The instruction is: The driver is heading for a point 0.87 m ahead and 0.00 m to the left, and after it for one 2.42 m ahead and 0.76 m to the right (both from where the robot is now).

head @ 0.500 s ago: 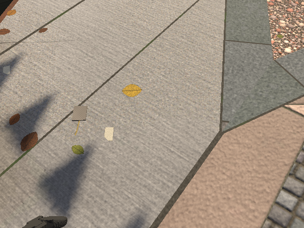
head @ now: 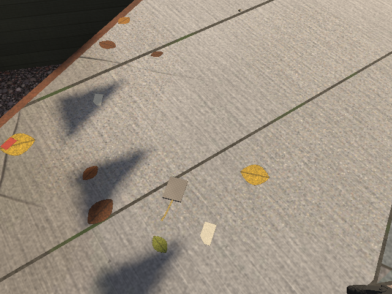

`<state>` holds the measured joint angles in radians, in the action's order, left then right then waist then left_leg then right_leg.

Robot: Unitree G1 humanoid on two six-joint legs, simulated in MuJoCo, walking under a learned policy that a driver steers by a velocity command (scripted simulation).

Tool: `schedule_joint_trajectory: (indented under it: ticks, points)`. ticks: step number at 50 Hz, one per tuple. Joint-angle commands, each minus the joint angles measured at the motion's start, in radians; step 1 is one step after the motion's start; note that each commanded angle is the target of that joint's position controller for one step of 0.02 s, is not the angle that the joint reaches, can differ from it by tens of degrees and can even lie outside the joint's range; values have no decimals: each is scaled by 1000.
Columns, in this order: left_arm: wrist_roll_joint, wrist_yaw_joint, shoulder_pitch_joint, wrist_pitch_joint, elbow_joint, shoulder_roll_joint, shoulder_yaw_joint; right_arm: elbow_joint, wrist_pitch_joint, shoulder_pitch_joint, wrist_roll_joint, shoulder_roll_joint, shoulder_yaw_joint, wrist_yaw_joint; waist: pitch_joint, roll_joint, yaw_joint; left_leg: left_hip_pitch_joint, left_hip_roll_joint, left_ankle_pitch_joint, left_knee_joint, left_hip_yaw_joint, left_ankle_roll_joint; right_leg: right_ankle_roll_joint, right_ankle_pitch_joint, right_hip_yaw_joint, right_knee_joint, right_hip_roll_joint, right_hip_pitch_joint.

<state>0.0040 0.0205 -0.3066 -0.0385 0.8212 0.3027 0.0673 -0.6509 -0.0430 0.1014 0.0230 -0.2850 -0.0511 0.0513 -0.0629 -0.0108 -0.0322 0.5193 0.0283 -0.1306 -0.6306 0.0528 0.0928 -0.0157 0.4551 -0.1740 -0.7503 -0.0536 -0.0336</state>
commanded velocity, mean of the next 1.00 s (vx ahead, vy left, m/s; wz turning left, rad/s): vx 0.50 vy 0.00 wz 0.19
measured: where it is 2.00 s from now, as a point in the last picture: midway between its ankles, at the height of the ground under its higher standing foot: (188, 174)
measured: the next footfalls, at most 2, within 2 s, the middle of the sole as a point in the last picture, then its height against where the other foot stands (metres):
right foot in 0.44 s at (240, 289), level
left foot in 0.96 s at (153, 224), level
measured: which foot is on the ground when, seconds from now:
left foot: down 0.00-0.46, up 0.48-0.94, down 0.96-1.00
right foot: up 0.00-0.42, down 0.44-0.98, up 1.00-1.00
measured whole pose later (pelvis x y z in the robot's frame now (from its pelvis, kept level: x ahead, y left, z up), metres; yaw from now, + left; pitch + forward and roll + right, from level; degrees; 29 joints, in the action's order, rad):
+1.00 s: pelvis +0.55 +0.07 +0.01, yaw +9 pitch +2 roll +0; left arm 0.02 0.01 -0.43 -0.05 0.87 0.30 0.05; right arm -0.63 -0.10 0.02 -0.01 -0.25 -0.03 0.03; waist -0.03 0.01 -0.09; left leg 0.46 0.00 -0.11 -0.53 0.00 0.03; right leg 0.01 0.47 0.08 -0.68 0.01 -0.11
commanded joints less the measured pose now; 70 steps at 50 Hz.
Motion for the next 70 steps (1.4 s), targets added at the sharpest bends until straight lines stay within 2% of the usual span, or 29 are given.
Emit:
schedule_joint_trajectory:
  ticks: [1,2,4,5,8,13,17,21,22,23,24,25,26,28,30,38,44,46,47,48,49,50,51,53,55,59,64,67,70]
  points:
    - [13,-24,42,-81,-147,125,6,22,-12,317,-3,-225,-74,-15,416,-130,160,-916,-351,-199,320,-837,310,12,100,305,-688,75,-734]
    - [39,-33,109,-98,-174,140,6,18,-19,286,-7,-184,-63,-16,276,-81,151,-798,-317,-151,328,-681,264,33,20,289,-634,33,-769]
    - [-6,-19,131,-102,-168,129,9,32,-24,172,-5,-132,-46,-19,130,37,68,-540,-233,64,351,-488,205,30,-95,269,-441,-40,-684]
    - [-11,-21,105,-91,-171,130,13,49,-25,147,-19,-136,-44,-24,120,-20,36,-457,-225,155,369,-473,221,15,-118,275,-419,-48,-621]
    - [-21,-18,87,-63,-165,99,5,43,-28,137,-13,-151,-50,-39,95,-16,13,-332,-183,271,400,-377,219,-39,-161,241,-287,-47,-571]
    - [-15,-26,260,-64,-200,43,-21,11,-15,191,-4,-173,-54,-64,70,-64,85,-256,-100,161,387,-269,137,-69,-507,207,100,16,-482]
    - [-1,-46,335,-82,-219,71,-14,-34,-12,266,-1,-163,-48,-62,57,-81,123,-353,-161,74,340,-341,118,-33,-556,226,222,27,-465]
    - [-2,-48,240,-94,-204,115,10,-47,-2,247,-7,-164,-50,-62,64,-115,53,-449,-196,241,219,-392,82,45,-412,201,293,44,-365]
    - [-9,-42,136,-98,-178,145,27,-43,-2,241,-11,-137,-40,-60,136,-94,1,-430,-142,342,84,-352,56,80,-430,204,303,31,-206]
    - [-21,-36,-21,-99,-163,194,39,-22,-1,246,-26,-98,-21,-61,287,-2,-62,-312,-79,199,-184,-288,19,148,-433,369,277,-119,47]
    - [-19,-45,-109,-86,-117,270,64,-17,-15,395,-1,-27,0,-59,390,317,-9,59,80,-331,-526,-188,-60,320,-211,823,366,-316,364]
    - [12,-53,-118,-84,-114,171,40,-31,-21,362,8,-111,-11,-60,335,233,-42,204,40,-436,-639,-251,-63,310,39,953,454,-330,353]
    - [12,-49,-64,-79,-121,122,25,-14,-23,244,14,-160,-26,-58,194,137,-59,253,-5,-350,-666,-240,-58,266,48,809,470,-295,238]
    - [-7,-46,22,-68,-129,92,10,17,-31,136,-13,-137,-23,-56,71,51,-24,225,-79,-223,-573,-174,-64,242,-164,619,506,-216,35]
    - [-14,-43,40,-71,-124,71,0,11,-29,162,-14,-106,-21,-50,72,101,15,141,-115,-168,-494,-156,-73,232,-305,520,544,-164,-44]
    - [11,-29,-23,-59,-61,138,14,48,-35,-13,-18,-33,7,-40,34,80,-29,106,-116,119,-63,-86,-114,224,-501,306,608,-122,-80]
    - [25,-17,-108,-28,-9,157,21,91,-61,-137,-8,-61,-5,-15,7,85,-40,21,-65,135,124,-100,-94,198,-506,374,524,-167,-10]
    - [24,-11,-91,-19,-8,174,28,74,-68,-74,-9,-91,-19,-16,36,100,11,-97,-49,84,165,-90,-70,175,-582,391,450,-172,-2]
    - [22,-10,-79,-17,-10,165,24,44,-70,30,-13,-122,-37,-23,98,89,67,-260,-36,83,197,-71,-45,151,-679,362,339,-130,-32]
    - [9,-12,-68,-20,-26,123,8,16,-70,178,-27,-171,-57,-34,221,63,138,-515,-119,99,155,-133,1,117,-611,328,129,-75,-150]
    - [-1,-13,-139,-33,-60,22,-22,2,-61,310,-48,-263,-80,-44,392,-143,149,-898,-370,43,147,-461,111,48,-250,236,-236,59,-486]
    - [23,-14,-187,-44,-58,31,-25,-14,-50,335,-37,-223,-71,-39,468,-293,137,-937,-465,-147,276,-752,189,33,140,290,-434,86,-656]
    - [44,-14,-119,-44,-60,127,4,-14,-47,278,-25,-150,-50,-40,304,-178,139,-807,-426,-251,313,-652,150,33,82,316,-514,29,-731]
    - [32,-13,-22,-33,-81,118,10,-19,-48,162,-24,-86,-29,-38,126,-93,91,-556,-346,-163,379,-421,105,28,-65,276,-473,-38,-706]
    - [26,-15,-39,-8,-77,82,13,-30,-61,94,-35,-62,-25,-36,66,-117,37,-403,-299,-54,450,-281,90,19,-143,280,-418,-77,-614]
    - [19,-15,5,18,-109,45,11,-69,-81,82,-37,-96,-43,-42,29,-63,18,-362,-301,121,507,-122,110,-4,-268,285,-325,-90,-644]
    - [3,-50,152,2,-166,12,-4,-96,-58,87,-31,-144,-54,-66,1,-36,57,-366,-250,419,454,86,72,2,-506,182,7,-46,-548]
    - [5,-72,192,9,-206,35,6,-114,-35,114,-9,-175,-64,-74,29,-54,64,-461,-282,489,380,106,49,26,-481,159,96,-25,-520]
    - [-4,-79,113,22,-214,95,37,-108,-13,87,22,-204,-79,-82,88,-77,3,-515,-290,671,177,119,12,81,-348,112,150,41,-403]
